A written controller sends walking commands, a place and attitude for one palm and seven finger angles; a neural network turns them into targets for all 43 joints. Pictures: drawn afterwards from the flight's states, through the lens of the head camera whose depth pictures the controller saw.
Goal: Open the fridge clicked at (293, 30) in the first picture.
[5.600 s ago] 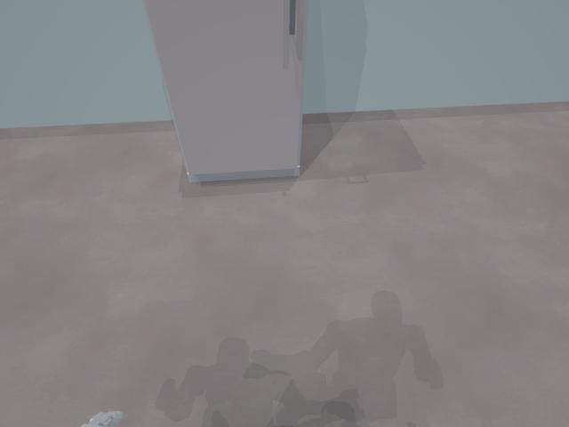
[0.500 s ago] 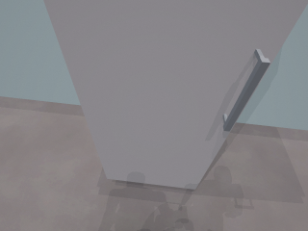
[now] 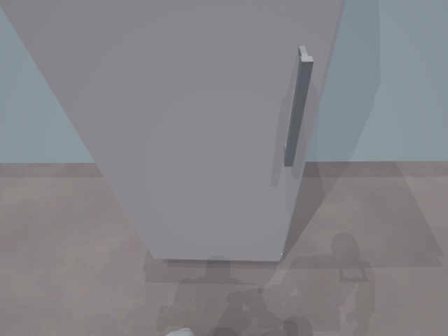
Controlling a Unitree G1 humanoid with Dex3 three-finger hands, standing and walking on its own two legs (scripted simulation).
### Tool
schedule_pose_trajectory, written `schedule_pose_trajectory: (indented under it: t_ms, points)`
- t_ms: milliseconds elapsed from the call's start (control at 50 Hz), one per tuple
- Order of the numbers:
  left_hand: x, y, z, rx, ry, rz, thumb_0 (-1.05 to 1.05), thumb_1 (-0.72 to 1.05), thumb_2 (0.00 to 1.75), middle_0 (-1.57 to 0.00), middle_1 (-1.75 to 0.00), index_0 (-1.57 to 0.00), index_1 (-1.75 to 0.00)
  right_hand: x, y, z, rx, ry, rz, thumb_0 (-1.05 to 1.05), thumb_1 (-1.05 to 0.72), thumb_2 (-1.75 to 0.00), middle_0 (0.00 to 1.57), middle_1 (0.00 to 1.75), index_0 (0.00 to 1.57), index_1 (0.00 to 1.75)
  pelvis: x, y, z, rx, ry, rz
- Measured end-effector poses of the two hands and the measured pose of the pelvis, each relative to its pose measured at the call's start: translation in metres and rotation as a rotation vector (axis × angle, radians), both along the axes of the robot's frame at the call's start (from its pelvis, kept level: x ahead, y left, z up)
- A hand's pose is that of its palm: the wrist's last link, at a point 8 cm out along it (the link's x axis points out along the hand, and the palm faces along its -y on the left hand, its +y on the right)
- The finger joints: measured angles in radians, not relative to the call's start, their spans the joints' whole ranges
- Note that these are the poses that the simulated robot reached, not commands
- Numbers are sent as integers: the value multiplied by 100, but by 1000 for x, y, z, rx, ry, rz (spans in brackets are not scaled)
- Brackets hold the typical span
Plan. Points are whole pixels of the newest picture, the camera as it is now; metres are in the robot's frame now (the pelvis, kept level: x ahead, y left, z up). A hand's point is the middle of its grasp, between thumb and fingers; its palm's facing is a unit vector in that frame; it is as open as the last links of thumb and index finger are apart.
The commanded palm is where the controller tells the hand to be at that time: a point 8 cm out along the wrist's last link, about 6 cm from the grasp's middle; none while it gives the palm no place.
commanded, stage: come to a stop and stand still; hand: right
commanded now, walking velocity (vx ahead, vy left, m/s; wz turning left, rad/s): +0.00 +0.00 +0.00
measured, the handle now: (294, 114) +0.50 -0.13 +0.14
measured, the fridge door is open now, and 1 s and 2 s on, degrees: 0 0 0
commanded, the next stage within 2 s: look again from close up in 0.88 s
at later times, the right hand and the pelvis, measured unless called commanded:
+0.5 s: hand out of the picture -0.04 -0.19 -0.16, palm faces +0.00 +0.98 -0.19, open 7.4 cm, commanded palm none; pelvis -0.04 -0.02 +0.01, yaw +2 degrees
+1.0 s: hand out of the picture -0.09 -0.15 -0.17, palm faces +0.00 +0.99 -0.14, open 7.4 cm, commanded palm none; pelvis -0.05 -0.01 +0.01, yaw +2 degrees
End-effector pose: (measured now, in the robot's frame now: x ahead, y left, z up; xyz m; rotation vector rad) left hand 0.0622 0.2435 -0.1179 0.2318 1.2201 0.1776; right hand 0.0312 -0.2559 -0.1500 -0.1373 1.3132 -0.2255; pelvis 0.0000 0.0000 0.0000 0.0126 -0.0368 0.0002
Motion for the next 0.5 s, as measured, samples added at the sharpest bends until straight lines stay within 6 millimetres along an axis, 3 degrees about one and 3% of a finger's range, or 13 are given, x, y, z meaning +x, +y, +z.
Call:
schedule_pose_trajectory:
  t_ms: [100, 220, 360, 500]
  points:
    - [-19, -29, 10, -8, 33, -3, 1, 91, 90, -20, -30, -20, -30, -30, -10, 6, 31, 47, -8, 0, -91, -90, 19, 30, 19, 30, -7, -16, 13, 11, 16, 2]
    - [-38, -43, 4, -25, 42, 41, 1, 93, 90, -20, -30, -21, -30, -62, -8, 9, 48, 137, 17, 0, -91, -90, 19, 30, 19, 30, -15, -29, 14, -12, 30, 23]
    - [-81, -49, -15, -79, 108, 97, 1, 93, 90, -20, -30, -21, -30, -68, 6, 14, 38, 133, 48, 0, -91, -90, 19, 30, 19, 30, -28, -30, 11, -30, 26, 30]
    - [-127, -57, -20, -130, 182, 119, 1, 92, 90, -20, -30, -20, -30, -72, 20, 19, 42, 88, 75, 0, -91, -90, 19, 30, 19, 30, -40, -25, 14, -18, -1, 28]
